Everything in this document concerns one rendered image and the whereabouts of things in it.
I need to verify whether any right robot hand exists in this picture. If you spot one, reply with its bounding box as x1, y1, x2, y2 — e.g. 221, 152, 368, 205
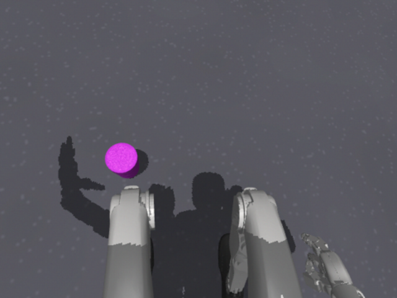
301, 233, 353, 295

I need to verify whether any right robot arm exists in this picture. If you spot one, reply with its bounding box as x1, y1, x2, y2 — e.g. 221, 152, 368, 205
331, 284, 365, 298

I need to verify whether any right robot foot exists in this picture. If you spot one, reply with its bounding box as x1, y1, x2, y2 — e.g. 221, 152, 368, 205
218, 233, 244, 298

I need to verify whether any cup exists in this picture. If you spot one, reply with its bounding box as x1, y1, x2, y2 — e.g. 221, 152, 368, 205
105, 143, 140, 178

